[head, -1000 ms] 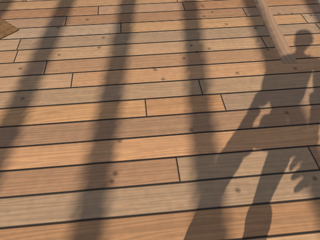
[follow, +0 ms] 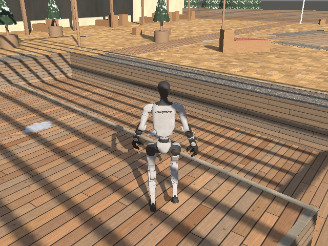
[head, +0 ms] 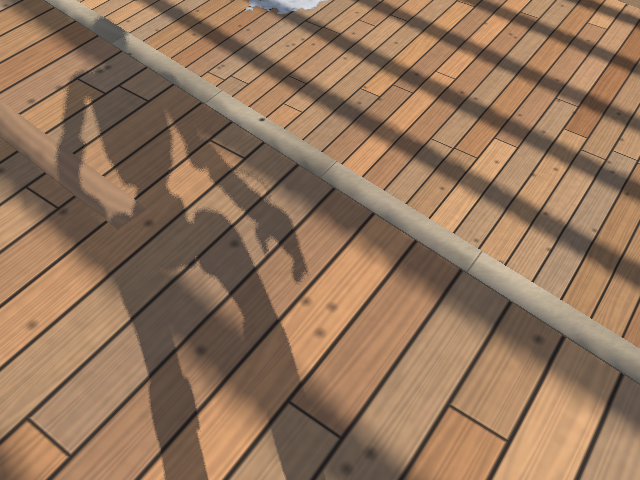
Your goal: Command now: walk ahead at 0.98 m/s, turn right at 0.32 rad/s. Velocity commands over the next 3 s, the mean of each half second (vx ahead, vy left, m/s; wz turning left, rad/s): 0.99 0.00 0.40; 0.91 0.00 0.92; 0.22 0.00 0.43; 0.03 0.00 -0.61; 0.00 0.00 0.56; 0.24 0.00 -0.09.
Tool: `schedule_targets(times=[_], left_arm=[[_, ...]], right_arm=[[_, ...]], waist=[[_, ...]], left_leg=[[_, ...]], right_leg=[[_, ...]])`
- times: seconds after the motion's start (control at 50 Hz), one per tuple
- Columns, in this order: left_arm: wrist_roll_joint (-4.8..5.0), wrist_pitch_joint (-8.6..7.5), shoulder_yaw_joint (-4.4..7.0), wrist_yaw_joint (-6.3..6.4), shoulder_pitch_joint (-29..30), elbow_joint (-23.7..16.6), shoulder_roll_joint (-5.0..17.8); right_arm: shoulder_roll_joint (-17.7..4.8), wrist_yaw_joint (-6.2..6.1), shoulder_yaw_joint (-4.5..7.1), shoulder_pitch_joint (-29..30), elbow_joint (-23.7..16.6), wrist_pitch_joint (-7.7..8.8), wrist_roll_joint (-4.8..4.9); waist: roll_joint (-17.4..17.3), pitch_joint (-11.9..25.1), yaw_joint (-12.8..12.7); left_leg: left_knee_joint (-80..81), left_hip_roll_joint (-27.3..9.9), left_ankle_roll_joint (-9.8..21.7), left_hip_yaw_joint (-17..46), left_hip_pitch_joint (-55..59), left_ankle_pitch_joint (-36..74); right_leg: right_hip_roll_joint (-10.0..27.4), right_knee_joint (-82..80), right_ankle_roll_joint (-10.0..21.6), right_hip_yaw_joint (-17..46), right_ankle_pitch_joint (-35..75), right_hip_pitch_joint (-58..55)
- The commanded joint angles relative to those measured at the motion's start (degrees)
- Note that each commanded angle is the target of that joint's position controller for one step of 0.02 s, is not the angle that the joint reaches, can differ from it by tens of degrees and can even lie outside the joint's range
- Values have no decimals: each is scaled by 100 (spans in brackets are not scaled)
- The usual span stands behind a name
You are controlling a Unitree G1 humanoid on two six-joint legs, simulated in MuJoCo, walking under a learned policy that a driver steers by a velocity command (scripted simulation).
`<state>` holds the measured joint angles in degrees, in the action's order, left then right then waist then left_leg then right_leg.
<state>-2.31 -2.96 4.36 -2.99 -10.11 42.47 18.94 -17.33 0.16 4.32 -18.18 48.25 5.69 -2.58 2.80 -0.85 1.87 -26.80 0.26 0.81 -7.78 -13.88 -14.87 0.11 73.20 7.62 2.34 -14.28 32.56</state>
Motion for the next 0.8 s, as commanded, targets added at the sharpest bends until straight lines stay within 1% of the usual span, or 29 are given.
schedule_targets(times=[0.02,0.06,0.1,0.12,0.16,0.2,0.22,0.24,0.26,0.28,0.3,0.32,0.34,0.38,0.42,0.46,0.5,0.54,0.58,0.6,0.62,0.66,0.68,0.7,0.72,0.74,0.76,0.78,0.8], left_arm=[[-75,2,-248,-114,101,-545,-395],[-126,-35,-284,-153,751,-836,-145],[-63,-124,-405,-247,1341,-974,-221],[-17,-155,-445,-270,1511,-998,-289],[22,-187,-429,-197,1636,-1005,-148],[-39,-227,-314,-31,1240,-871,142],[-69,-256,-224,63,319,-592,307],[-141,-281,-111,155,-708,-292,512],[-278,-295,32,276,-1622,-164,1049],[-304,-264,95,276,-1652,-214,1302],[-158,-208,99,251,-1250,-190,936],[-106,-255,-25,237,-802,-177,411],[-95,-295,-54,213,-619,-92,199],[13,-388,-112,244,-614,84,-30],[150,-475,-150,223,-770,303,-241],[167,-527,-161,226,-835,420,-289],[113,-559,-150,261,-769,462,-190],[113,-557,-121,318,-785,493,21],[115,-525,-93,388,-987,565,301],[107,-492,-64,433,-1116,574,478],[87,-425,-16,490,-1162,558,686],[22,-223,103,571,-777,407,1055],[-3,-128,127,534,-573,302,1081],[25,-122,91,426,-407,304,745],[-12,-233,-140,336,-1154,-273,15],[-12,-405,-191,337,-670,-560,279],[-3,-504,-192,327,-306,-571,435],[-30,-494,-206,320,-165,-599,414],[-136,-403,-247,330,-156,-550,323]], right_arm=[[2,110,-107,-431,37,250,88],[-177,116,-86,-385,53,254,161],[-251,124,-82,-460,37,248,236],[-477,127,-43,-608,60,255,253],[-852,126,25,-841,139,222,236],[-1022,94,33,-1070,263,153,237],[-1097,66,46,-1082,302,89,236],[-1040,67,32,-1002,268,62,280],[-377,92,-95,-1016,48,56,222],[235,94,-194,-1482,-210,45,548],[-222,53,-104,-995,-247,-3,474],[-244,81,-85,-471,-284,-38,391],[-118,121,-96,-332,-273,-77,357],[90,198,-92,-456,-227,-294,207],[208,251,-78,-99,-372,-471,160],[265,331,-118,479,-622,-522,124],[238,404,-170,937,-832,-501,162],[115,489,-210,1321,-974,-478,178],[50,543,-250,1639,-1090,-459,151],[-61,538,-232,1568,-1066,-456,153],[-197,509,-199,1260,-996,-462,168],[-610,404,-21,-373,-606,-480,186],[-883,291,149,-1535,-237,-468,186],[-1156,149,351,-1367,-210,-556,359],[-1798,142,393,-584,-443,-608,128],[-1802,97,442,-650,-701,-625,137],[-1403,22,368,-578,-609,-586,134],[-1128,-3,287,-423,-512,-521,170],[-1063,-29,258,-262,-528,-422,185]], waist=[[-618,-320,-277],[-486,-579,-404],[-301,-694,-254],[-354,-675,-175],[-422,-626,-148],[-604,-91,-354],[-735,461,-788],[-761,1025,-1281],[84,1852,-1395],[1160,2717,-939],[626,2046,-889],[215,1000,-766],[29,503,-571],[295,179,-185],[260,-117,-61],[201,-348,-26],[194,-539,48],[-69,-709,67],[-160,-796,33],[-83,-610,90],[88,-342,280],[367,515,1154],[148,1034,1580],[-922,790,1445],[-1977,990,90],[-1102,1719,550],[-286,710,396],[178,181,52],[266,-61,-155]], left_leg=[[1912,-1525,891,2084,480,-213],[2238,-1309,960,1617,373,326],[2595,-943,856,1108,-362,1181],[2757,-1047,894,1113,-527,1735],[2518,-1207,922,1113,190,2825],[1278,-1205,821,995,1096,4972],[43,-1100,750,928,1013,5324],[-1459,-853,696,877,155,4384],[-3560,-422,694,808,-1065,1205],[-5335,54,633,1101,-2468,-1091],[-5602,-235,700,1186,-3011,-493],[-5329,-447,675,1165,-3177,-53],[-5068,-593,617,1160,-3016,88],[-4845,-771,532,1150,-2637,118],[-4783,-877,496,1081,-2908,226],[-4503,-870,480,873,-3129,786],[-3850,-784,525,644,-2968,1518],[-2804,-647,659,277,-2594,1953],[-1957,-314,843,-216,-2043,2047],[-1792,-61,929,-427,-1734,1965],[-1722,170,1003,-553,-1357,1705],[-1720,454,1253,-357,301,1006],[-1358,550,1420,39,1696,585],[-815,279,1584,791,2440,203],[-484,-953,2557,3652,3552,983],[819,-1486,2955,5227,3806,-867],[1479,-1529,2581,5290,2846,-1456],[1538,-1323,2280,4834,1878,-1158],[1499,-1045,2139,4332,1117,-560]], right_leg=[[311,-320,-69,750,369,1332],[518,-1437,-204,206,913,1443],[394,-2872,-304,-407,1614,116],[270,-3074,-326,-559,1716,-508],[158,-3522,-327,-572,1546,-736],[-175,-3948,-261,-581,874,-1354],[-361,-4171,-206,-603,641,-2451],[-33,-4123,-179,-361,691,-3919],[1523,-4226,-177,1295,-1211,-5178],[2840,-5301,154,4051,-2387,-5945],[2556,-5748,209,3921,-2768,-5203],[2239,-5721,159,2862,-2019,-4317],[2015,-5868,84,2143,-1023,-3608],[1751,-6068,-111,1085,-97,-2849],[1619,-6209,-249,348,765,-2719],[1419,-6397,-358,-431,1504,-2606],[1157,-6542,-438,-1100,2091,-2418],[1039,-6732,-537,-1580,2569,-2458],[1046,-6584,-621,-1890,4194,-2753],[1089,-6210,-676,-1942,5510,-3105],[1173,-5637,-723,-1944,6684,-3423],[1439,-3507,-657,-1780,7804,-3347],[1392,-1697,-549,-1611,6851,-2683],[247,746,-668,-1568,1824,-1334],[-323,2558,-986,-886,-1453,1146],[-187,2571,-906,173,-1174,1794],[157,1897,-853,284,-860,1992],[428,1132,-861,300,-606,1615],[562,789,-909,290,-626,1216]])
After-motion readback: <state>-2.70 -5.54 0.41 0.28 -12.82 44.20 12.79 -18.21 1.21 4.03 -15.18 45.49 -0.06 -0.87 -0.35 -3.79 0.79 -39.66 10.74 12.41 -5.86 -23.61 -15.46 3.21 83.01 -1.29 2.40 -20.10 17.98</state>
